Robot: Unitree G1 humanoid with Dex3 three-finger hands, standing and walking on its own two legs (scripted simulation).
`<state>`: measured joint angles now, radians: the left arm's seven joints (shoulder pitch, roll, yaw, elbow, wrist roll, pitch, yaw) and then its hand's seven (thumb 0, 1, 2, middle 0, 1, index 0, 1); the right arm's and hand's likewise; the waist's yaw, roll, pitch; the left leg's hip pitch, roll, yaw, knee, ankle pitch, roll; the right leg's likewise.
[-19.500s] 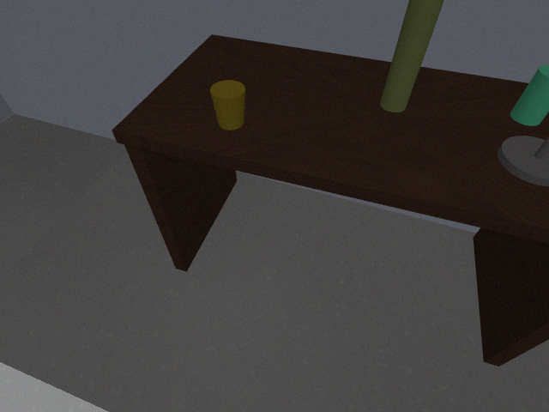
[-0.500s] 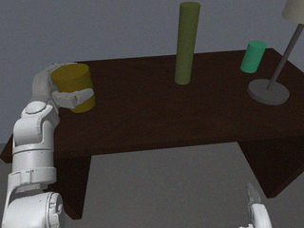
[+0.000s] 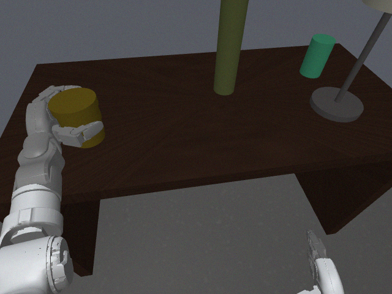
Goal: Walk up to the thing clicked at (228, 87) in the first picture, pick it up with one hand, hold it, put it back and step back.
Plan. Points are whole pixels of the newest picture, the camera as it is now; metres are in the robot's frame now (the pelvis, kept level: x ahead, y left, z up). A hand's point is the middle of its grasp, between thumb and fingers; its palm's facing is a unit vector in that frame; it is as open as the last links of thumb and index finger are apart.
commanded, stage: crouch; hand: left
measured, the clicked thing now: (81, 120) +0.45 +0.21 +0.14
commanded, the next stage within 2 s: lower in 0.36 s
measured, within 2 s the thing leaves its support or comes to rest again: rests again in 1.16 s
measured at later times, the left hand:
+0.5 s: hand (82, 123) +0.47 +0.23 +0.10, palm faces +0.24 -0.97 -0.01, open 11.3 cm
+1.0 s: hand (90, 137) +0.49 +0.23 +0.05, palm faces +0.24 -0.97 +0.00, open 11.3 cm
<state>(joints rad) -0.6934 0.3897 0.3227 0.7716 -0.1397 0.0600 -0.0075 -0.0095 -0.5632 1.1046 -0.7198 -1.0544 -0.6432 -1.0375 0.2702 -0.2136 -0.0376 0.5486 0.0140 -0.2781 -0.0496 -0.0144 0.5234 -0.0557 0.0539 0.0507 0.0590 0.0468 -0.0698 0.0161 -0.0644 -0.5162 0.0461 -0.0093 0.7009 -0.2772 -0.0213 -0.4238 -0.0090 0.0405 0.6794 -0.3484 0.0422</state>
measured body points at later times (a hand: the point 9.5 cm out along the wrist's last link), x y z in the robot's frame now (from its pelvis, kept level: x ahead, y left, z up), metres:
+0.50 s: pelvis +0.02 +0.00 -0.01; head +0.06 +0.01 +0.44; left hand +0.45 +0.28 +0.11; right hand +0.17 -0.25 -0.07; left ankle +0.05 +0.13 -0.72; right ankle +0.00 -0.15 -0.72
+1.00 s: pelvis +0.01 +0.01 -0.03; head +0.09 +0.03 +0.41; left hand +0.47 +0.28 +0.05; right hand +0.16 -0.25 -0.07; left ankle +0.05 +0.13 -0.72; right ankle +0.00 -0.15 -0.72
